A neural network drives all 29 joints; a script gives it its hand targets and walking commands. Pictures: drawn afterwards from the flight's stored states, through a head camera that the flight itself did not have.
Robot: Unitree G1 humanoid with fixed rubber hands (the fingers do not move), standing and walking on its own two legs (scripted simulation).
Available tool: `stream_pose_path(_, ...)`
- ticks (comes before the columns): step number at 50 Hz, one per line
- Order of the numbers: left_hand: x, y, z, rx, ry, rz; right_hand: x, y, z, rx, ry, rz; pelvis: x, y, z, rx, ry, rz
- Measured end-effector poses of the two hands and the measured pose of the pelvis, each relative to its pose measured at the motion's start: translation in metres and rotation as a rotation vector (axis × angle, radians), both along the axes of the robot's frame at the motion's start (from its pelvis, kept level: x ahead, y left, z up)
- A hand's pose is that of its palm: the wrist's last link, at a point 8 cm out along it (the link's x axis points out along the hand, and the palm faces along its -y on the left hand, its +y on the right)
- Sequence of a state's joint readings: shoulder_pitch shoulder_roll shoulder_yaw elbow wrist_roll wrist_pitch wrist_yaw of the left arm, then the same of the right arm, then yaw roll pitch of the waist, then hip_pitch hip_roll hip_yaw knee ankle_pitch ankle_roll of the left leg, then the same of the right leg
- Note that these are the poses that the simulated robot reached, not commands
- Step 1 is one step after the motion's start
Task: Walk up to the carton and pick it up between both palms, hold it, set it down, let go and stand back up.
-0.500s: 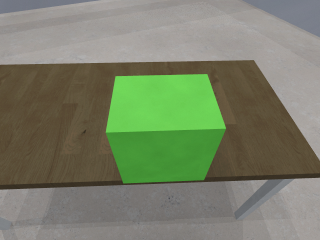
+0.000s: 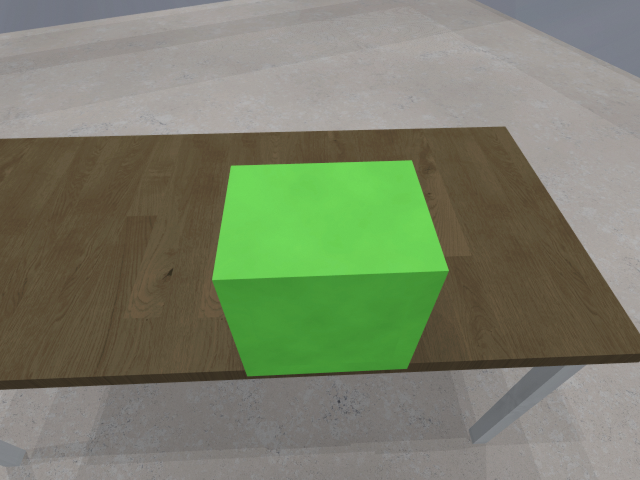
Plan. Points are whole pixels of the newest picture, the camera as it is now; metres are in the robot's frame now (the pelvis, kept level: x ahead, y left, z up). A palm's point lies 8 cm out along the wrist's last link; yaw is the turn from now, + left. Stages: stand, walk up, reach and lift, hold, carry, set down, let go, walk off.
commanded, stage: stand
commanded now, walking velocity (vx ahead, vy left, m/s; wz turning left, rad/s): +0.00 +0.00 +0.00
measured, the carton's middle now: (325, 274) +0.39 +0.02 +0.03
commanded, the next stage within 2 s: walk up in 0.24 s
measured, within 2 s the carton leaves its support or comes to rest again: neither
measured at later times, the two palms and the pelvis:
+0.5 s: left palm out of the picture -0.02 +0.22 -0.15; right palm out of the picture -0.02 -0.20 -0.15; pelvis -0.01 +0.01 +0.00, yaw +1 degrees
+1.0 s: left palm out of the picture -0.06 +0.26 -0.14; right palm out of the picture -0.03 -0.16 -0.14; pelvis -0.06 +0.05 +0.01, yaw +0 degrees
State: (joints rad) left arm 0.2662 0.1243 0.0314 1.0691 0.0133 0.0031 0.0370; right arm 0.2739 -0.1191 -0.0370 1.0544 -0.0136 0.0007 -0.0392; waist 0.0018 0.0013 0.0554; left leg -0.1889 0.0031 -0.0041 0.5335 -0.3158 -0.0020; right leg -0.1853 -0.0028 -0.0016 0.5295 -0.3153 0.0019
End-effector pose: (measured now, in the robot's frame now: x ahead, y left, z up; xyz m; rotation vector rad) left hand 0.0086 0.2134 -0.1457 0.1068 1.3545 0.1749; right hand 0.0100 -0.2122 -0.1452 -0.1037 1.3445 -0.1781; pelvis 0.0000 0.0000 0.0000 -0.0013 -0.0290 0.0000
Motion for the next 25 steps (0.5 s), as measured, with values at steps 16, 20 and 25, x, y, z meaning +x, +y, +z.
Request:
stream_pose_path(16, -0.024, -0.014, -0.002, -0.029, 0.094, 0.011, -0.029, 0.016, -0.002, 0.031, 0.105, -0.016, 0.001, 0.001, 0.004, 0.0, -0.021, -0.002)
stream_pose_path(20, -0.026, -0.015, -0.002, -0.032, 0.103, 0.01, -0.032, 0.018, -0.002, 0.034, 0.114, -0.016, 0.001, 0.001, 0.004, 0.0, -0.022, -0.002)
stream_pose_path(25, -0.032, 0.004, 0.0, 0.028, 0.063, 0.049, -0.032, 0.009, -0.008, 0.008, 0.152, 0.0, -0.01, 0.011, -0.001, 0.016, -0.006, 0.024)
